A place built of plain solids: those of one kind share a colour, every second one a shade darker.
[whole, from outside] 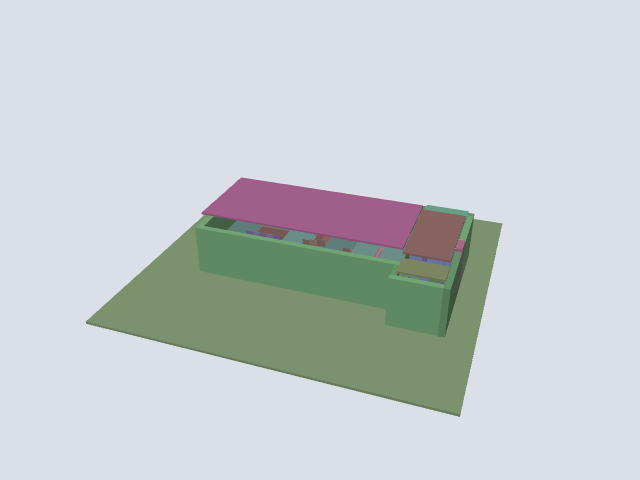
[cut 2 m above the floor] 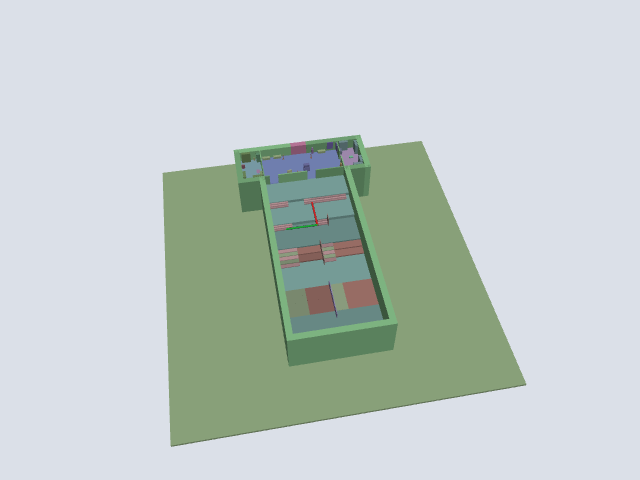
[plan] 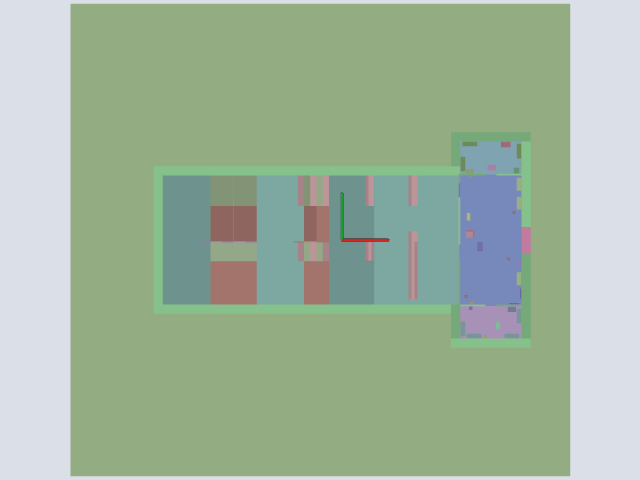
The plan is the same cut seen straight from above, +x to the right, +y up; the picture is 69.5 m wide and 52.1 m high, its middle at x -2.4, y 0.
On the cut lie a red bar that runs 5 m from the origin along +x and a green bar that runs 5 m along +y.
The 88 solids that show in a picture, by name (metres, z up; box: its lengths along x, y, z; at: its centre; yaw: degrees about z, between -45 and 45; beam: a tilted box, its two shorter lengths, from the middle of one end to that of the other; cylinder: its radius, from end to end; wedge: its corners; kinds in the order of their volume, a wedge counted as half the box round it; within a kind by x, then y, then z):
{
 "floor_gang_1": {"box": [5.3, 14.2, 3.54], "at": [-16.93, 0.0, -3.63]},
 "floor_gang_2": {"box": [5.15, 14.2, 3.54], "at": [-6.7, 0.0, -3.63]},
 "floor_gang_3": {"box": [4.9, 14.2, 4.26], "at": [1.02, 0.0, -3.27]},
 "floor_gang_4": {"box": [4.7, 14.2, 4.85], "at": [5.83, 0.0, -2.98]},
 "floor_gang_5": {"box": [4.55, 14.2, 5.4], "at": [10.45, 0.0, -2.7]},
 "wall_1": {"box": [1.0, 16.0, 8.2], "at": [-19.98, 0.0, -1.3]},
 "wall_2": {"box": [33.3, 1.0, 8.2], "at": [-3.83, -7.5, -1.3]},
 "wall_3": {"box": [33.3, 1.0, 8.2], "at": [-3.83, 7.5, -1.3]},
 "wall_4": {"box": [1.0, 4.7, 8.2], "at": [12.32, -9.35, -1.3]},
 "wall_5": {"box": [1.0, 4.7, 8.2], "at": [12.32, 9.35, -1.3]},
 "wall_6": {"box": [0.2, 5.2, 8.2], "at": [12.72, -4.6, -1.3]},
 "wall_7": {"box": [0.2, 5.15, 8.2], "at": [12.72, 2.08, -1.3]},
 "wall_8": {"box": [0.2, 1.05, 8.2], "at": [12.72, 6.68, -1.3]},
 "wall_9": {"box": [8.65, 1.0, 8.2], "at": [16.15, -11.2, -1.3]},
 "wall_10": {"box": [8.65, 1.0, 8.2], "at": [16.15, 11.2, -1.3]},
 "wall_11": {"box": [1.0, 5.5, 8.2], "at": [19.98, -8.95, -1.3]},
 "wall_12": {"box": [1.0, 6.6, 8.2], "at": [19.98, -4.7, -1.3]},
 "wall_13": {"box": [1.0, 6.6, 8.2], "at": [19.98, 4.7, -1.3]},
 "wall_14": {"box": [1.0, 5.5, 8.2], "at": [19.98, 8.95, -1.3]},
 "ground_under_all_1": {"box": [54.26, 51.31, 0.4], "at": [-2.35, 0.0, -5.55]},
 "floor_foyer_1": {"box": [6.85, 14.2, 5.4], "at": [16.15, 0.0, -2.7]},
 "step_tier_1": {"box": [1.25, 4.8, 3.54], "at": [-13.65, -4.7, -3.63]},
 "step_tier_2": {"box": [1.25, 3.9, 3.54], "at": [-13.65, 1.75, -3.63]},
 "step_tier_3": {"box": [1.25, 4.8, 3.54], "at": [-12.4, -4.7, -3.63]},
 "step_tier_4": {"box": [1.25, 3.9, 3.54], "at": [-12.4, 1.75, -3.63]},
 "step_tier_5": {"box": [1.25, 4.8, 3.54], "at": [-11.15, -4.7, -3.63]},
 "step_tier_6": {"box": [1.25, 3.9, 3.54], "at": [-11.15, 1.75, -3.63]},
 "step_tier_7": {"box": [1.25, 4.8, 3.54], "at": [-9.9, -4.7, -3.63]},
 "step_tier_8": {"box": [1.25, 3.9, 3.54], "at": [-9.9, 1.75, -3.63]},
 "step_tier_9": {"box": [1.35, 4.8, 3.78], "at": [-3.45, -4.7, -3.51]},
 "step_tier_10": {"box": [1.35, 3.9, 3.78], "at": [-3.45, 1.75, -3.51]},
 "step_tier_11": {"box": [1.35, 4.8, 4.02], "at": [-2.1, -4.7, -3.39]},
 "step_tier_12": {"box": [1.35, 3.9, 4.02], "at": [-2.1, 1.75, -3.39]},
 "step_aisle_1": {"box": [1.25, 2.1, 3.54], "at": [-13.65, -1.25, -3.63]},
 "step_aisle_2": {"box": [1.25, 3.4, 3.54], "at": [-13.65, 5.4, -3.63]},
 "step_aisle_3": {"box": [1.25, 2.1, 3.54], "at": [-12.4, -1.25, -3.63]},
 "step_aisle_4": {"box": [1.25, 3.4, 3.54], "at": [-12.4, 5.4, -3.63]},
 "step_aisle_5": {"box": [1.25, 2.1, 3.54], "at": [-11.15, -1.25, -3.63]},
 "step_aisle_6": {"box": [1.25, 3.4, 3.54], "at": [-11.15, 5.4, -3.63]},
 "step_aisle_7": {"box": [1.25, 2.1, 3.54], "at": [-9.9, -1.25, -3.63]},
 "step_aisle_8": {"box": [1.25, 3.4, 3.54], "at": [-9.9, 5.4, -3.63]},
 "step_aisle_9": {"box": [1.35, 2.1, 3.78], "at": [-3.45, -1.25, -3.51]},
 "step_aisle_10": {"box": [1.35, 3.4, 3.78], "at": [-3.45, 5.4, -3.51]},
 "step_aisle_11": {"box": [1.35, 2.1, 4.02], "at": [-2.1, -1.25, -3.39]},
 "step_aisle_12": {"box": [1.35, 3.4, 4.02], "at": [-2.1, 5.4, -3.39]},
 "ceil_hall_1": {"box": [32.3, 14.2, 0.3], "at": [-3.42, 0.0, 5.05]},
 "floor_cloaks_1": {"box": [6.85, 3.7, 5.4], "at": [16.15, 8.95, -2.7]},
 "floor_store_1": {"box": [6.85, 3.7, 5.4], "at": [16.15, -8.95, -2.7]},
 "tread_1": {"box": [0.68, 2.1, 3.66], "at": [-4.46, -1.25, -3.57]},
 "tread_2": {"box": [0.68, 3.4, 3.66], "at": [-4.46, 5.4, -3.57]},
 "tread_3": {"box": [0.68, 2.1, 3.9], "at": [-3.11, -1.25, -3.45]},
 "tread_4": {"box": [0.68, 3.4, 3.9], "at": [-3.11, 5.4, -3.45]},
 "tread_5": {"box": [0.68, 2.1, 4.14], "at": [-1.76, -1.25, -3.33]},
 "tread_6": {"box": [0.68, 3.4, 4.14], "at": [-1.76, 5.4, -3.33]},
 "tread_7": {"box": [0.3, 2.1, 4.41], "at": [2.73, -1.25, -3.2]},
 "tread_8": {"box": [0.3, 3.4, 4.41], "at": [2.73, 5.4, -3.2]},
 "tread_9": {"box": [0.3, 3.4, 4.55], "at": [3.02, 5.4, -3.12]},
 "tread_10": {"box": [0.3, 2.1, 4.7], "at": [3.33, -1.25, -3.05]},
 "tread_11": {"box": [0.3, 3.4, 4.7], "at": [3.33, 5.4, -3.05]},
 "tread_12": {"box": [0.32, 4.13, 4.99], "at": [7.38, -4.37, -2.91]},
 "tread_13": {"box": [0.32, 2.1, 4.99], "at": [7.38, -1.25, -2.91]},
 "tread_14": {"box": [0.32, 3.4, 4.99], "at": [7.38, 5.4, -2.91]},
 "tread_15": {"box": [0.32, 4.13, 5.12], "at": [7.7, -4.37, -2.84]},
 "tread_16": {"box": [0.32, 3.4, 5.12], "at": [7.7, 5.4, -2.84]},
 "tread_17": {"box": [0.32, 4.13, 5.26], "at": [8.02, -4.37, -2.77]},
 "tread_18": {"box": [0.32, 2.1, 5.26], "at": [8.02, -1.25, -2.77]},
 "tread_19": {"box": [0.32, 3.4, 5.26], "at": [8.02, 5.4, -2.77]},
 "ceil_foyer_1": {"box": [6.85, 14.2, 0.3], "at": [16.15, 0.0, 4.35]},
 "door_leaf_1": {"box": [0.97, 2.8, 8.67], "at": [19.99, 0.0, -1.06]},
 "ceil_cloaks_1": {"box": [6.85, 3.7, 0.3], "at": [16.15, 8.95, 3.4]},
 "ceil_store_1": {"box": [6.85, 3.7, 0.3], "at": [16.15, -8.95, 3.4]},
 "shelves_store_1": {"box": [0.5, 1.6, 2.0], "at": [13.11, -9.65, 1.0]},
 "shelves_store_2": {"box": [1.6, 0.5, 2.0], "at": [14.32, -10.42, 1.0]},
 "shelves_store_3": {"box": [1.6, 0.5, 2.0], "at": [18.43, -10.42, 1.0]},
 "shelves_store_4": {"box": [0.5, 1.6, 2.0], "at": [19.2, -8.25, 1.0]},
 "shelves_cloaks_1": {"box": [0.5, 1.6, 2.0], "at": [13.11, 8.25, 1.0]},
 "shelves_cloaks_2": {"box": [1.6, 0.5, 2.0], "at": [13.88, 10.42, 1.0]},
 "shelves_cloaks_3": {"box": [0.5, 1.6, 2.0], "at": [19.2, 9.65, 1.0]},
 "step_strewn_sheet_offcut_1": {"box": [0.93, 0.62, 5.42], "at": [16.25, 7.86, -2.69]},
 "rail_sep_1": {"box": [1.35, 0.12, 5.07], "at": [-3.45, -0.2, -2.87]},
 "rail_sep_2": {"box": [1.35, 0.12, 5.31], "at": [-2.1, -0.2, -2.75]},
 "bench_foyer_1": {"box": [0.5, 1.4, 0.46], "at": [19.2, -4.2, 0.22]},
 "bench_foyer_2": {"box": [0.5, 1.4, 0.46], "at": [19.2, 4.0, 0.22]},
 "bench_foyer_3": {"box": [0.5, 1.4, 0.46], "at": [19.2, 6.05, 0.22]},
 "hamper_store_1": {"box": [0.9, 0.6, 0.72], "at": [18.43, -7.53, 0.36]},
 "cart_foyer_1": {"box": [0.58, 0.98, 0.58], "at": [14.97, -0.73, 1.21]},
 "poster_case_foyer_1": {"box": [0.14, 1.1, 1.6], "at": [19.38, -5.8, 1.3]},
 "trolley_cloaks_1": {"box": [1.0, 0.6, 0.06], "at": [17.77, 10.37, 0.2]}
}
